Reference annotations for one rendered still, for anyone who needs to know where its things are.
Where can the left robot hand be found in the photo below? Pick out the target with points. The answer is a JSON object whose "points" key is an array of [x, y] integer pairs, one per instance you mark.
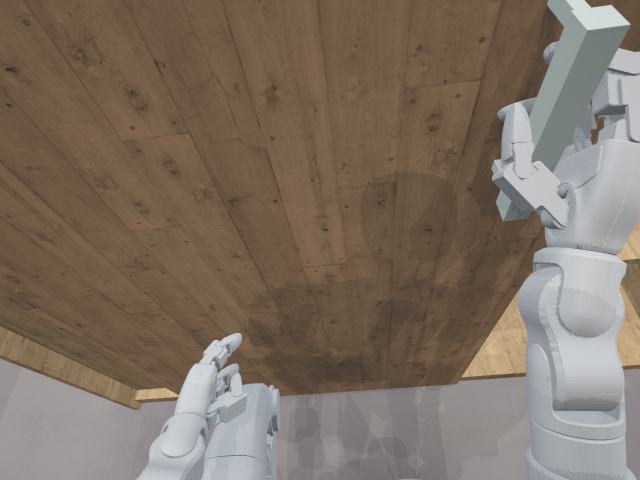
{"points": [[203, 394]]}

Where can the left robot forearm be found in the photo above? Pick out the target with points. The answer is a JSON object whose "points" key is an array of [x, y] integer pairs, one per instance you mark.
{"points": [[179, 452]]}

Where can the right robot forearm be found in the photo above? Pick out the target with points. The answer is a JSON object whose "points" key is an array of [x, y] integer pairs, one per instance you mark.
{"points": [[573, 312]]}

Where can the robot left thigh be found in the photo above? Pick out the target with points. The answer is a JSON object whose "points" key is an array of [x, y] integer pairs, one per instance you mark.
{"points": [[237, 449]]}

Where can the handle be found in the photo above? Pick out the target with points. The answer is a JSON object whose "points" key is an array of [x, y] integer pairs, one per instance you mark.
{"points": [[588, 43]]}

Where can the wardrobe door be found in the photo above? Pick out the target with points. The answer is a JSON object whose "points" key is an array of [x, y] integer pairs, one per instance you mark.
{"points": [[312, 174], [30, 327]]}

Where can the right robot hand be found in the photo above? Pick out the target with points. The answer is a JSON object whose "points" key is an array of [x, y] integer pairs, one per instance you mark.
{"points": [[602, 206]]}

